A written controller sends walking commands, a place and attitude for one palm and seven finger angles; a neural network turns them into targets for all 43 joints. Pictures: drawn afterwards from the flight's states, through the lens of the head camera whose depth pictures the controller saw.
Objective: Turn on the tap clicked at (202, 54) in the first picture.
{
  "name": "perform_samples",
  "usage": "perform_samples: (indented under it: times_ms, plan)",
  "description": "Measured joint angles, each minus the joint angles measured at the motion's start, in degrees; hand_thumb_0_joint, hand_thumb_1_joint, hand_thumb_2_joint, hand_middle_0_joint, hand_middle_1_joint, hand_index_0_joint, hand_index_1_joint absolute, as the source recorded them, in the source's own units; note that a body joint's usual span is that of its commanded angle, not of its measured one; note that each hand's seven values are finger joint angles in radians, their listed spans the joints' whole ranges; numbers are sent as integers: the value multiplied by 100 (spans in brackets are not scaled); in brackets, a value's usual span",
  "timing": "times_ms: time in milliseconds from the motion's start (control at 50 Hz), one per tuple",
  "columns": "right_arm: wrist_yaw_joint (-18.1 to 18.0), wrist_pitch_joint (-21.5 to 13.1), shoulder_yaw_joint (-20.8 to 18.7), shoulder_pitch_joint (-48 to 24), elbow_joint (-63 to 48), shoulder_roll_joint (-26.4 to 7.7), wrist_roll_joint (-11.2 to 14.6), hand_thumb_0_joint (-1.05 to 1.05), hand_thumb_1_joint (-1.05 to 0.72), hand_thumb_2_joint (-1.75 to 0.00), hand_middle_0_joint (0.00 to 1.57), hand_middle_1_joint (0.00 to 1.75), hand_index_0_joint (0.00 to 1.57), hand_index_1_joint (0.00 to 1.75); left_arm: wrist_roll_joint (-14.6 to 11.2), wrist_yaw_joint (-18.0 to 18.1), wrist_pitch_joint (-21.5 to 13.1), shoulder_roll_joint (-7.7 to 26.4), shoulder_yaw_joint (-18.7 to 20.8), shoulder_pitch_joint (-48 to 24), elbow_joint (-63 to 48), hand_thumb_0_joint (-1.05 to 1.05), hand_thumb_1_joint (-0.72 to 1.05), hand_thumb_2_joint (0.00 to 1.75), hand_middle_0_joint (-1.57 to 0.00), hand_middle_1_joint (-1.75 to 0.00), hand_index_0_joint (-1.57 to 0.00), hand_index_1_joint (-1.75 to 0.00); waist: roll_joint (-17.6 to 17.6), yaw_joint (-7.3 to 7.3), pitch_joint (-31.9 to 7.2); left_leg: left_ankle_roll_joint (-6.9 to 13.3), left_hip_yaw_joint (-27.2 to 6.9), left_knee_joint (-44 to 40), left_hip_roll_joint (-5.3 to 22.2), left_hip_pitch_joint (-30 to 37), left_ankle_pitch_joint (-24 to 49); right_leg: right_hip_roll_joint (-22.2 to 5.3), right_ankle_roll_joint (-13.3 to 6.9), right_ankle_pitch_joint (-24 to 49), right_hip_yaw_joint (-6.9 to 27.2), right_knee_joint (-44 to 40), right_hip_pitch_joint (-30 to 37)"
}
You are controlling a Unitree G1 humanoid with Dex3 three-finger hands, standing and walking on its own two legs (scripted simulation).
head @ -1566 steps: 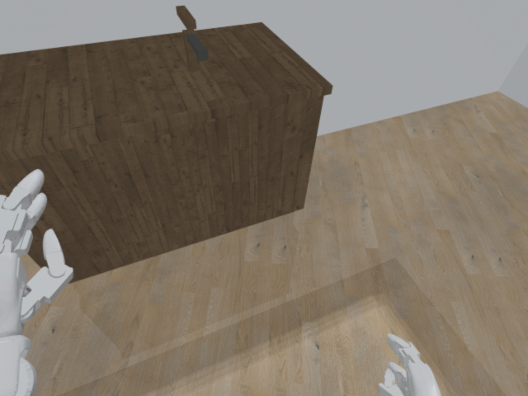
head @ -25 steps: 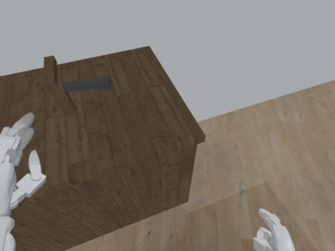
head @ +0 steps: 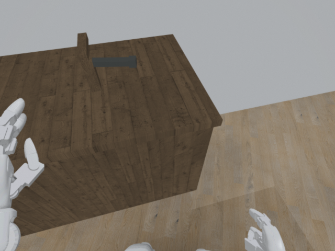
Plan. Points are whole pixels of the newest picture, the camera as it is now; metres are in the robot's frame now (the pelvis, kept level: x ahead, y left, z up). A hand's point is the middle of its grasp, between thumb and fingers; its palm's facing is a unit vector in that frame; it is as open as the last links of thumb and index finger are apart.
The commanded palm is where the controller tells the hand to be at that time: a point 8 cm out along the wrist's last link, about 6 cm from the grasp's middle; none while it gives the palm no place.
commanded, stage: step back with the hand held close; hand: left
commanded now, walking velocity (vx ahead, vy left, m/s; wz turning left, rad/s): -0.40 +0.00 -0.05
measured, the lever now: (132, 61) +0.65 +0.17 +0.09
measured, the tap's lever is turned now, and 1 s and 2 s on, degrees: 77 77 77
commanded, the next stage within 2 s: stop stepping back and stand still in 0.46 s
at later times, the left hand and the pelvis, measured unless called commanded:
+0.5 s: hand (59, 210) +0.15 +0.17 +0.17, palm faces +0.19 -0.89 -0.42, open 7.4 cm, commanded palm +0.09 +0.24 +0.19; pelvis -0.10 -0.02 +0.02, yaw -7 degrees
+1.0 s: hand out of the picture +0.03 +0.18 +0.17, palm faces +0.29 -0.89 -0.34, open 7.4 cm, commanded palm -0.03 +0.24 +0.19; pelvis -0.22 -0.02 +0.01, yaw -7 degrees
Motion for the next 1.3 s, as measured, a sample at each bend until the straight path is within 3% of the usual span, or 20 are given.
perform_samples:
  times_ms: [60,120,200,240,340,400,440,500,560,640,700,760,820,880,980,1040,1080,1140,1240,1300]
  plan:
    - [49,30,1,-67,-48,0,-2,1,-91,-90,21,30,20,30,-54,14,18,79,-108,125,-275,2,89,90,-21,-30,-21,-30,-184,-80,-10,-41,-139,-180,70,174,85,-69,43,151,27,-86,-127]
    - [-17,-14,-18,-115,-166,-44,-20,1,-91,-90,21,30,20,30,-43,35,-43,307,-24,187,-489,2,89,90,-21,-30,-21,-30,-254,-193,74,-50,-100,-456,156,106,1120,-91,134,127,9,114,-343]
    - [-83,-158,-124,-32,-102,50,-48,1,-91,-90,21,30,20,30,30,29,-97,496,349,240,-348,2,88,90,-22,-30,-21,-30,-114,-130,-9,-64,-124,-356,282,-37,1070,171,266,-923,122,1774,-354]
    - [-77,-253,-132,66,-3,113,-59,1,-91,-90,20,30,20,30,-35,51,-86,447,499,255,-276,2,88,90,-22,-30,-21,-30,-12,-27,-180,-118,-136,-529,383,-96,1190,212,265,-1299,56,1935,23]
    - [-29,-469,59,-60,225,242,-72,1,-91,-90,21,30,20,30,-187,137,-33,117,452,135,-171,2,89,90,-21,-30,-21,-30,-45,327,-329,-256,219,-963,615,-284,1588,8,210,-1519,65,125,1187]
    - [-29,-438,112,-351,354,133,-61,1,-91,-90,21,30,20,30,-103,13,55,-228,-75,-332,7,2,89,90,-20,-30,-20,-30,398,314,1,-309,84,-959,931,-349,1856,342,-77,-1190,-41,-559,1389]
    - [-32,-299,101,-381,371,202,-5,1,-91,-90,21,30,20,30,-57,-102,52,-158,-339,-419,-58,2,89,90,-20,-30,-20,-30,257,228,62,-283,74,-419,746,-379,1095,283,-118,-953,-24,-655,1361]
    - [-50,-151,157,-303,166,307,49,1,-91,-90,21,30,21,30,-57,-266,-82,182,-221,-9,-364,2,89,90,-21,-30,-21,-30,-175,97,-74,-241,131,-18,369,-231,373,146,-122,-836,177,-698,1129]
    - [-137,-72,176,-246,-115,190,48,1,-91,-90,21,30,21,30,-164,-259,-111,481,101,506,-584,2,88,90,-21,-30,-21,-30,-211,-88,-198,-214,218,-754,299,320,1397,254,-94,-681,234,-561,882]
    - [-134,-72,-9,-281,-161,58,65,1,-91,-90,21,30,20,30,-238,-163,-19,789,282,466,-455,2,88,90,-22,-30,-21,-30,-382,-149,-156,-38,331,-1345,193,600,1138,119,157,-1354,151,383,369]
    - [-128,-176,-52,-160,-203,-60,39,1,-91,-90,21,30,20,30,-264,-82,263,648,212,482,-263,2,89,90,-21,-30,-21,-30,-306,-170,-154,-49,354,-1436,188,662,1322,-18,182,-1596,12,461,352]
    - [-160,-226,-47,33,-205,-167,69,1,-91,-90,20,30,20,30,-236,-13,427,455,76,549,-161,2,89,90,-21,-30,-21,-30,-93,-205,-166,-98,244,-1136,273,586,1219,-34,68,-564,-191,-69,618]
    - [-176,-141,-71,243,17,-196,67,1,-91,-90,20,30,20,30,-176,2,474,232,-127,616,-95,2,89,90,-21,-30,-21,-30,-22,-134,-360,-171,-35,144,197,168,134,15,-214,-378,-266,-245,655]
    - [-180,-77,-40,448,270,-167,51,1,-91,-90,20,30,20,30,-124,9,441,44,-256,516,119,2,89,90,-21,-30,-21,-30,-185,-50,-592,-189,-31,1255,114,-29,86,-87,-231,-244,-225,-451,610]
    - [-287,-88,41,674,338,-150,31,1,-91,-90,21,30,20,30,-93,110,458,61,-272,7,470,2,88,90,-21,-30,-21,-30,-283,-144,-779,-25,169,285,302,740,-381,-230,-235,-412,-430,-447,351]
    - [-324,-221,42,637,211,-221,-16,1,-91,-90,21,30,20,30,-122,188,407,121,-156,-103,290,2,89,90,-21,-30,-21,-30,-132,-315,-665,69,22,-946,341,1331,-406,-167,-152,-1036,-495,195,-42]
    - [-300,-316,27,578,210,-119,-10,1,-91,-90,20,30,20,30,-59,193,379,234,4,-73,212,2,89,90,-21,-30,-21,-30,-189,-354,-492,-35,79,-923,292,1335,338,-152,-24,-1443,-354,1334,-373]
    - [-170,-422,31,722,286,41,38,1,-91,-90,20,30,20,30,-68,127,307,346,187,252,206,2,89,90,-21,-30,-21,-30,-147,-387,-611,-122,158,-976,288,1433,390,-172,86,-1422,-351,2592,-635]
    - [-172,-449,172,913,460,138,41,1,-91,-90,21,30,20,30,-117,83,309,298,193,349,456,2,89,90,-21,-30,-21,-30,147,-261,-613,-242,2,-832,445,1394,278,-277,112,-1388,-512,710,302]
    - [-145,-388,166,679,593,86,37,1,-91,-90,21,30,20,30,-95,39,354,151,105,38,582,2,89,90,-21,-30,-21,-30,301,-111,-295,-95,-181,629,511,790,-354,-148,-143,-524,-652,357,433]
